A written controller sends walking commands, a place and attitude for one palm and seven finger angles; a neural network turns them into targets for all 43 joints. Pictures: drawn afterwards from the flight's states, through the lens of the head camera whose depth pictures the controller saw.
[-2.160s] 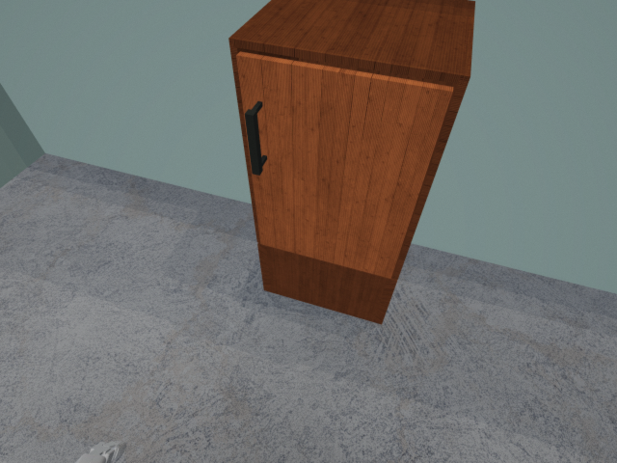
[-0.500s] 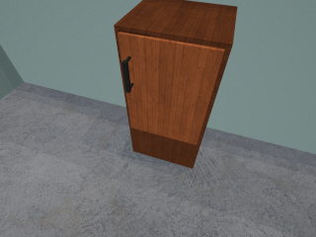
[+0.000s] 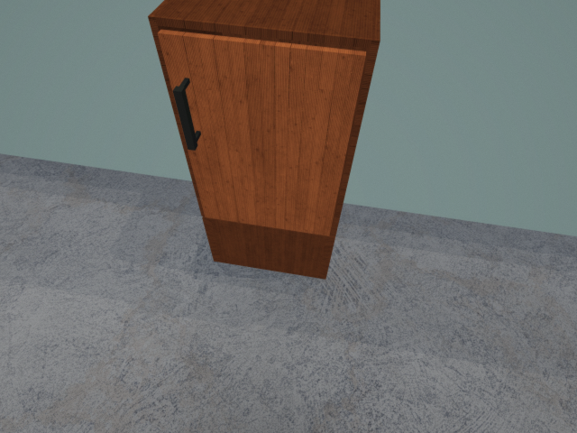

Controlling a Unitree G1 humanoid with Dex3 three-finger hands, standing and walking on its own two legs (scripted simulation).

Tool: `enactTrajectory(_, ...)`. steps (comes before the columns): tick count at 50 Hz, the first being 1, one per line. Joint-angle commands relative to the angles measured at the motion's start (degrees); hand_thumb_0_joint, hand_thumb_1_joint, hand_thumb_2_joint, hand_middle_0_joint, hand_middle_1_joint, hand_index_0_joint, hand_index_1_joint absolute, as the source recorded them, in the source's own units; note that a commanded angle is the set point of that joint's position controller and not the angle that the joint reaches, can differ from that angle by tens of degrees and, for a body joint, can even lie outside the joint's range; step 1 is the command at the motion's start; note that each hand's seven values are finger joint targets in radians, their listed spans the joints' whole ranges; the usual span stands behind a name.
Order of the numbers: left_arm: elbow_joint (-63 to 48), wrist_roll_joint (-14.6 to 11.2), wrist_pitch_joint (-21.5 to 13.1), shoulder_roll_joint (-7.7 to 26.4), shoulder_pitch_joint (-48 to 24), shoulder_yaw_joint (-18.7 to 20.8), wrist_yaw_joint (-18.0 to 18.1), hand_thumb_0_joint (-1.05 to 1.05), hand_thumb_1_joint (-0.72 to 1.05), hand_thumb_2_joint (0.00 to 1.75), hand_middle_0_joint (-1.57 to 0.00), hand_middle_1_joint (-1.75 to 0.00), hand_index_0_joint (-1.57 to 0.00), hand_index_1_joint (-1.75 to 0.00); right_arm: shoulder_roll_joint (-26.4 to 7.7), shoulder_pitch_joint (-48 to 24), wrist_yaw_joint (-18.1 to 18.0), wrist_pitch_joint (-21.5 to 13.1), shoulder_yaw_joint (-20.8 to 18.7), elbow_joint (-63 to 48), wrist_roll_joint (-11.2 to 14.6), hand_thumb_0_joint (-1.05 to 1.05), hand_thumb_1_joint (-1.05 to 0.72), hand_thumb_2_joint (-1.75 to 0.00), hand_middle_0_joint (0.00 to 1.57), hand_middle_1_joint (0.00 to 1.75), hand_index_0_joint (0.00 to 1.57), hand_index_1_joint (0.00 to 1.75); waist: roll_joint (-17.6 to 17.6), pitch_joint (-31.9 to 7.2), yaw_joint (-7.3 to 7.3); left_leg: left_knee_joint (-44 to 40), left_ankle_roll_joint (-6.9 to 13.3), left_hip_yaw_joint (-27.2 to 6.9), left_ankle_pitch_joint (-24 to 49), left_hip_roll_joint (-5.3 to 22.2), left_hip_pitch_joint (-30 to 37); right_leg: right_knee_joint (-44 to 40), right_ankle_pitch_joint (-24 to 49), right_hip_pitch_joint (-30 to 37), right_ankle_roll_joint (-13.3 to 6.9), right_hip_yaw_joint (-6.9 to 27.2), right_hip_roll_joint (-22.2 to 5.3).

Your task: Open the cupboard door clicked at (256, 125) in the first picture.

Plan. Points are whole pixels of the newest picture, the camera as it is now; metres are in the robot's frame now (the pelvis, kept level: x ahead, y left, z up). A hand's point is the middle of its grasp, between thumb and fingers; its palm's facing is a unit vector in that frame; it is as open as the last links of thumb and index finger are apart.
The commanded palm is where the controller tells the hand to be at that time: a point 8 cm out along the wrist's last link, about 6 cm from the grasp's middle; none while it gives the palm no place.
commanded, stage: take the last steps up to it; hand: left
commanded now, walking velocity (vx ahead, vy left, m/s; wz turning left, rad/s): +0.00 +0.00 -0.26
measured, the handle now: (189, 115) +0.75 +0.27 -0.02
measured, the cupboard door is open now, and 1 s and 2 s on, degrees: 0 0 0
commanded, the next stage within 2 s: come to a stop and stand still in 0.66 s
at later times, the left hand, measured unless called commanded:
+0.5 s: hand out of the picture +0.03 +0.19 -0.15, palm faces +0.01 -0.98 -0.20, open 7.3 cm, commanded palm none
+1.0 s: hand (141, 371) +0.23 +0.26 -0.16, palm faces -0.04 -0.97 -0.25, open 7.2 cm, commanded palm none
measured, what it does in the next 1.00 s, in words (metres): walks ahead: right foot, then left foot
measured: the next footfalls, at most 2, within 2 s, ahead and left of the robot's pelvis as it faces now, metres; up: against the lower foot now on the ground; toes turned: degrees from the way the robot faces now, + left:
right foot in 0.30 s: +0.02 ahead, -0.11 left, +0.00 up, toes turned -9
left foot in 0.66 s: +0.21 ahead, +0.19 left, +0.00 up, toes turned +4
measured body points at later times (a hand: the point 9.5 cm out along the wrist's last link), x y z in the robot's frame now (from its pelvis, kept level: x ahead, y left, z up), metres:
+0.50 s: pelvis +0.04 +0.02 +0.01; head +0.04 +0.01 +0.46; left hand +0.03 +0.24 -0.14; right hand +0.02 -0.22 -0.15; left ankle +0.08 +0.14 -0.68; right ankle -0.02 -0.11 -0.73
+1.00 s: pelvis +0.16 +0.08 +0.00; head +0.17 +0.06 +0.45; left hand +0.23 +0.31 -0.14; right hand +0.17 -0.14 -0.17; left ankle +0.17 +0.19 -0.73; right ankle +0.20 +0.00 -0.73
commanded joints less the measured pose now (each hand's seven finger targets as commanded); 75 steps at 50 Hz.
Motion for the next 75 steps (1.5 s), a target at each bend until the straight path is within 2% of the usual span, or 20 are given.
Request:
enactTrajectory(1, -5.1, -0.4, -0.6, 6.1, -1.7, 2.3, -0.1, 0.00, 0.90, 0.90, -0.20, -0.30, -0.20, -0.30, -10.0, 5.9, -0.4, -2.1, -2.1, -2.8, -1.0, 0.00, -0.90, -0.90, 0.20, 0.30, 0.20, 0.30, 13.7, -3.2, -1.69, -18.9, 7.1, -17.7, 8.3, 17.1, 8.9, 8.4, -4.8, -10.0, -0.6, -2.3, 0.4)
enactTrajectory(2, -5.3, 0.1, -0.1, 6.8, -2.8, 2.7, 0.0, 0.00, 0.90, 0.90, -0.20, -0.30, -0.20, -0.30, -9.9, 4.7, -0.5, -2.2, -2.1, -3.4, -1.1, 0.00, -0.90, -0.90, 0.20, 0.30, 0.20, 0.30, 15.5, -0.7, -1.62, -21.4, 10.5, -20.5, 9.5, 21.4, 4.0, 18.6, -13.6, -10.6, 0.4, -3.8, -0.8)
enactTrajectory(5, -3.0, 0.3, 0.1, 5.2, 0.5, 2.7, -0.9, 0.00, 0.90, 0.90, -0.20, -0.30, -0.20, -0.30, -8.0, 0.6, -0.7, -2.3, -1.2, -4.2, -1.5, 0.00, -0.90, -0.90, 0.20, 0.30, 0.20, 0.30, 7.1, 0.0, 1.12, -18.6, 10.3, -10.9, 15.6, 16.0, 2.9, 24.8, -11.1, -9.6, 0.8, -4.9, -3.5)
enactTrajectory(12, -0.1, 0.5, -2.4, 2.1, 4.7, 0.5, -1.1, 0.00, 0.90, 0.90, -0.20, -0.30, -0.20, -0.30, -6.8, 7.6, 0.8, -2.0, -1.0, 0.2, -1.4, 0.00, -0.90, -0.90, 0.20, 0.30, 0.20, 0.30, 6.3, -1.8, 1.26, -13.3, 7.7, -5.2, 2.9, 10.5, 3.0, -6.9, -3.2, 7.9, -0.8, -13.5, -3.6)
enactTrajectory(13, 1.0, 0.6, -2.9, 3.8, 7.1, 0.8, -0.8, 0.00, 0.90, 0.90, -0.20, -0.30, -0.20, -0.30, -5.2, 7.9, 1.1, -2.1, -0.6, 0.2, -1.0, 0.00, -0.90, -0.90, 0.20, 0.30, 0.20, 0.30, 2.6, -1.3, 2.18, -9.0, 5.5, -2.9, -1.4, 7.6, -2.9, -11.3, -1.9, 14.9, -1.5, -10.5, -6.0)
enactTrajectory(15, 3.0, 0.6, -3.4, 12.4, 15.6, 2.7, 0.1, 0.00, 0.90, 0.90, -0.20, -0.30, -0.20, -0.30, -2.6, 3.3, 1.8, -2.3, -0.2, -3.7, -1.1, 0.00, -0.90, -0.90, 0.20, 0.30, 0.20, 0.30, -12.2, 1.1, 6.07, 11.2, 0.9, 4.1, -13.5, -0.2, -21.1, -23.0, -13.8, 21.2, -11.0, 17.4, -26.8)
enactTrajectory(16, 3.4, 0.3, -4.1, 12.7, 16.4, 2.9, 0.4, 0.00, 0.90, 0.90, -0.20, -0.30, -0.20, -0.30, -4.7, 0.0, 2.0, -1.9, -0.6, -4.5, -1.7, 0.00, -0.90, -0.90, 0.20, 0.30, 0.20, 0.30, -11.8, 2.5, 6.64, 17.9, 1.0, -0.9, -11.1, 1.8, -22.9, -25.5, -16.0, 17.1, -12.9, 20.6, -27.9)
enactTrajectory(21, 1.9, 0.5, -5.7, 7.4, 9.3, 2.1, 0.8, 0.00, 0.90, 0.90, -0.20, -0.30, -0.20, -0.30, -2.2, 4.3, 3.5, -1.3, -1.1, -2.7, -1.6, 0.00, -0.90, -0.90, 0.20, 0.30, 0.20, 0.30, -7.8, 4.6, 0.94, 22.9, -0.2, -1.4, 3.8, 4.6, -20.0, -24.2, -3.3, 10.1, -9.6, 1.1, -22.1)
enactTrajectory(29, 3.9, 1.2, -5.4, 9.7, 9.2, 3.3, 0.4, 0.00, 0.90, 0.90, -0.20, -0.30, -0.20, -0.30, -0.8, 5.2, 4.6, -2.1, -1.1, -4.4, -0.9, 0.00, -0.90, -0.90, 0.20, 0.30, 0.20, 0.30, -9.3, 4.0, -0.45, 4.2, 0.8, 2.6, 5.5, 2.7, -3.5, -18.0, -2.4, 2.2, -6.2, -7.9, -20.6)
enactTrajectory(31, 4.2, 0.9, -4.6, 7.9, 10.0, 2.9, 0.1, 0.00, 0.90, 0.90, -0.20, -0.30, -0.20, -0.30, -3.9, 15.0, 3.7, -2.9, -1.5, -1.1, -1.3, 0.00, -0.90, -0.90, 0.20, 0.30, 0.20, 0.30, -0.5, -0.7, -3.92, -4.2, 0.9, 3.6, 6.0, 0.8, 11.1, -2.2, -1.6, -1.3, -4.2, -12.4, -15.5)
enactTrajectory(32, 3.4, 0.4, -4.0, 4.3, 11.9, 2.4, -0.2, 0.00, 0.90, 0.90, -0.20, -0.30, -0.20, -0.30, -10.3, 21.2, 2.8, -3.4, -2.9, -0.2, -2.1, 0.00, -0.90, -0.90, 0.20, 0.30, 0.20, 0.30, 16.2, -4.0, -5.24, -10.6, 3.5, -11.4, 1.2, 10.9, 17.0, 16.2, -13.3, -9.3, -1.9, -17.2, -8.0)
enactTrajectory(33, 1.1, 0.2, -3.9, 1.8, 10.7, 1.8, -0.4, 0.00, 0.90, 0.90, -0.20, -0.30, -0.20, -0.30, -13.4, 24.5, 1.8, -3.2, -3.2, 0.3, -1.8, 0.00, -0.90, -0.90, 0.20, 0.30, 0.20, 0.30, 22.5, -5.8, -5.58, -20.5, 8.2, -26.8, -1.8, 19.1, 17.1, 31.2, -23.3, -16.7, -1.3, -15.1, -3.0)
enactTrajectory(34, 0.2, 0.2, -4.2, 1.4, 9.7, 1.5, -0.5, 0.00, 0.90, 0.90, -0.20, -0.30, -0.20, -0.30, -12.6, 19.8, 1.4, -2.7, -2.8, -0.4, -1.5, 0.00, -0.90, -0.90, 0.20, 0.30, 0.20, 0.30, 15.3, -5.2, -4.27, -22.3, 11.5, -26.9, -10.7, 20.5, 13.1, 37.5, -20.7, -18.8, -2.9, -11.2, -5.9)
enactTrajectory(43, 4.2, 0.0, -3.2, -1.1, 12.6, -0.4, 0.4, 0.00, 0.90, 0.90, -0.20, -0.30, -0.20, -0.30, -4.0, 3.4, 0.2, -3.7, 0.0, -1.2, -1.2, 0.00, -0.90, -0.90, 0.20, 0.30, 0.20, 0.30, 1.9, -3.4, 2.76, -14.1, 9.6, -4.6, 26.7, 13.5, -1.7, 2.6, -0.2, 4.8, 0.4, -10.9, -7.5)
enactTrajectory(49, 2.0, 0.1, -3.3, 7.2, 6.3, 0.8, 1.2, 0.00, 0.90, 0.90, -0.20, -0.30, -0.20, -0.30, 0.4, 6.2, 0.5, -0.3, -0.2, 0.9, -0.5, 0.00, -0.90, -0.90, 0.20, 0.30, 0.20, 0.30, -13.4, -1.6, -0.28, 1.9, 0.0, 1.9, -0.2, 1.4, -0.6, -11.5, 33.3, 3.7, -8.5, 2.5, -20.4)
enactTrajectory(54, 0.0, 0.6, -2.3, 8.8, 3.0, 2.5, 2.1, 0.00, 0.90, 0.90, -0.20, -0.30, -0.20, -0.30, 0.6, 3.4, -0.1, 0.8, -0.9, -0.5, -0.3, 0.00, -0.90, -0.90, 0.20, 0.30, 0.20, 0.30, -5.4, -6.2, 1.26, 16.7, -1.0, -1.8, -11.7, 0.5, -7.8, -8.4, 50.8, 13.6, -14.4, 0.3, -22.5)
enactTrajectory(60, -1.5, -0.2, -1.2, 8.4, -0.9, 2.9, 1.6, 0.00, 0.90, 0.90, -0.20, -0.30, -0.20, -0.30, 0.1, 8.6, 0.0, 0.1, -1.2, 0.3, -0.6, 0.00, -0.90, -0.90, 0.20, 0.30, 0.20, 0.30, -6.0, -9.2, -1.37, -9.3, -1.2, 0.5, 9.9, 1.5, 4.6, -2.5, 33.5, 9.7, -7.2, -4.8, -16.6)
enactTrajectory(63, -3.8, 0.3, -0.1, 4.4, -2.7, 2.0, 1.1, 0.00, 0.90, 0.90, -0.20, -0.30, -0.20, -0.30, -7.0, 5.5, -0.3, -0.9, -2.1, -2.3, -1.5, 0.00, -0.90, -0.90, 0.20, 0.30, 0.20, 0.30, 14.0, -3.1, -1.76, -17.6, 10.2, -18.2, 38.2, 20.8, 4.6, 17.3, -16.5, -6.3, 0.5, -9.7, -3.7)
enactTrajectory(67, -0.7, 0.2, -0.1, 4.2, 1.2, 2.4, 0.1, 0.00, 0.90, 0.90, -0.20, -0.30, -0.20, -0.30, -5.1, 1.6, -1.5, -2.1, -1.1, -3.1, -1.6, 0.00, -0.90, -0.90, 0.20, 0.30, 0.20, 0.30, 5.3, -3.2, 0.93, -15.4, 10.3, -11.5, 36.5, 16.2, 6.6, 27.0, -9.4, -9.3, 1.3, -4.1, -4.7)
enactTrajectory(75, 0.1, 0.2, 0.6, 2.8, -1.7, 1.4, -0.9, 0.00, 0.90, 0.90, -0.20, -0.30, -0.20, -0.30, -7.5, 7.2, -1.0, -1.2, -2.4, 0.2, -1.8, 0.00, -0.90, -0.90, 0.20, 0.30, 0.20, 0.30, 8.8, -2.3, -2.96, -19.9, 9.4, -13.2, 14.8, 16.6, 9.7, 13.6, -11.4, -5.9, 1.9, -7.8, -5.9)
